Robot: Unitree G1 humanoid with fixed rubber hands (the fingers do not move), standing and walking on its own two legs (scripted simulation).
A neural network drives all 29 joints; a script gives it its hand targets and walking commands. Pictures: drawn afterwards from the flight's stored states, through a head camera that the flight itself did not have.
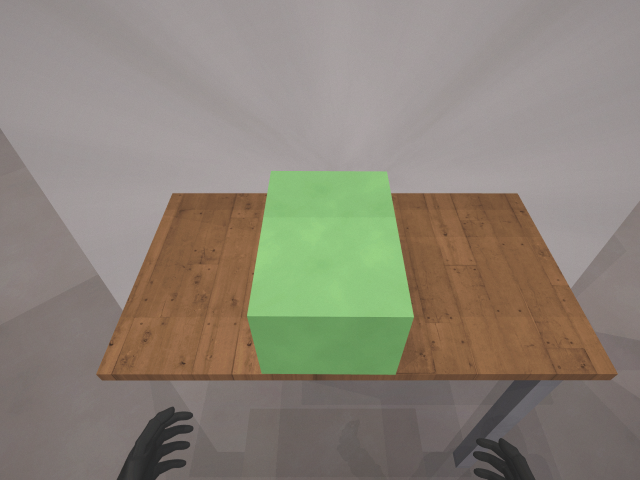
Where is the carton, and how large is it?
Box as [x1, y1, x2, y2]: [247, 171, 413, 374]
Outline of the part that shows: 271,171 247,313 261,372 395,374 413,318 413,314 386,171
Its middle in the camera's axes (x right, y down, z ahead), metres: +0.01 +0.04 +0.64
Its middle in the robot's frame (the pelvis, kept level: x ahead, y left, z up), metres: +0.46 +0.04 -0.02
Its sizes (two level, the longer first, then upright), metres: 0.303 0.207 0.162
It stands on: a table, 0.68 m high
